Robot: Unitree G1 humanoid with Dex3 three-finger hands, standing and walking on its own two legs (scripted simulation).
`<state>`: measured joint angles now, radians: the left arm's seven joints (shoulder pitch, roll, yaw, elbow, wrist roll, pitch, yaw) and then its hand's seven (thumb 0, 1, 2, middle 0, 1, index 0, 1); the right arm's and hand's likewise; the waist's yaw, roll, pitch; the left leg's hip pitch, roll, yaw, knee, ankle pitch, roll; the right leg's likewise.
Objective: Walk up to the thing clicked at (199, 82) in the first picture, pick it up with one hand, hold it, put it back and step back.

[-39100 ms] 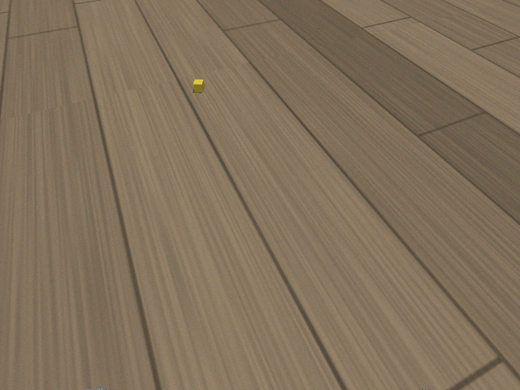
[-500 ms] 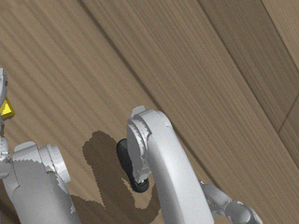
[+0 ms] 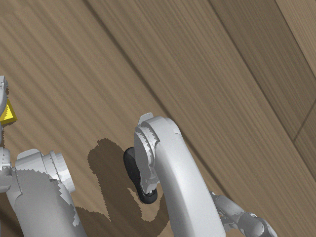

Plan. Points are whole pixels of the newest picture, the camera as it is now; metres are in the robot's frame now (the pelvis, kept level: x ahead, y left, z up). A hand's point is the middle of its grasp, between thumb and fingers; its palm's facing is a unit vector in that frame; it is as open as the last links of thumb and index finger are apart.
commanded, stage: close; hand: left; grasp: from above
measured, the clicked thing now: out of the picture +0.43 +0.25 -0.29
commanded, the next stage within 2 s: settle in 1.34 s
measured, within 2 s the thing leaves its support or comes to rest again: neither
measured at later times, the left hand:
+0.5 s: hand out of the picture +0.42 +0.26 -0.26, palm faces -0.41 +0.00 -0.91, open 10.8 cm
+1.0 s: hand out of the picture +0.41 +0.25 -0.26, palm faces -0.45 -0.01 -0.89, open 9.7 cm
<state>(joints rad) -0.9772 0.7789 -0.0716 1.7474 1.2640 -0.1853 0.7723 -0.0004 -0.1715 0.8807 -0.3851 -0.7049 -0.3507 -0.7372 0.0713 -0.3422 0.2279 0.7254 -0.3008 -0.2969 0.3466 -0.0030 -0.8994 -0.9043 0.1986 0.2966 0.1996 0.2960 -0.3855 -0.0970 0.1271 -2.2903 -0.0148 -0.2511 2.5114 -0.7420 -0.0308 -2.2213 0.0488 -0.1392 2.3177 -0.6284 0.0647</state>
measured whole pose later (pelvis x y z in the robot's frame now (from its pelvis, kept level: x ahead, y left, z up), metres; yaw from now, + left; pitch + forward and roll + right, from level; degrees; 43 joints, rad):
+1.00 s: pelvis +0.00 +0.00 +0.00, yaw +0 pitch +27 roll -13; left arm -0.92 0.79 -0.09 1.69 1.31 -0.27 0.77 0.00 0.12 0.67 -0.58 -0.56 -0.55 -0.57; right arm 0.07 -0.33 0.25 0.72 -0.31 -0.28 0.33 0.00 -0.90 -0.90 0.20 0.30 0.20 0.30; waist -0.37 -0.10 0.15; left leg -2.26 -0.01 -0.26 2.52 -0.74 -0.03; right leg -2.20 0.06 -0.15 2.32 -0.62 0.07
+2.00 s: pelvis +0.00 +0.00 +0.01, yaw +2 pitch +32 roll -11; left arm -0.85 0.64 -0.01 1.41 1.23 -0.13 0.56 0.00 0.22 0.57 -0.69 -0.55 -0.69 -0.55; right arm 0.18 -0.33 0.09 0.76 -0.19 -0.18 0.33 0.00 -0.92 -0.91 0.20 0.30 0.20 0.30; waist -0.30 0.01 0.00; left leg -2.31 -0.02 -0.20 2.47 -0.73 -0.02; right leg -2.25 0.03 -0.10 2.31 -0.64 0.05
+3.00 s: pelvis -0.01 +0.00 +0.07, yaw +8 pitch +34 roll -6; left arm -0.74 0.54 -0.09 1.05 1.19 -0.21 0.23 0.00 0.42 0.61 -0.76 -0.69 -0.81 -0.64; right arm 0.20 -0.30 -0.04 0.68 -0.06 0.04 0.08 0.00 -0.91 -0.91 0.20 0.30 0.20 0.30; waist -0.15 0.06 -0.16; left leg -2.15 -0.03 -0.10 2.21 -0.66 -0.01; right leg -2.10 -0.01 -0.02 2.12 -0.63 0.04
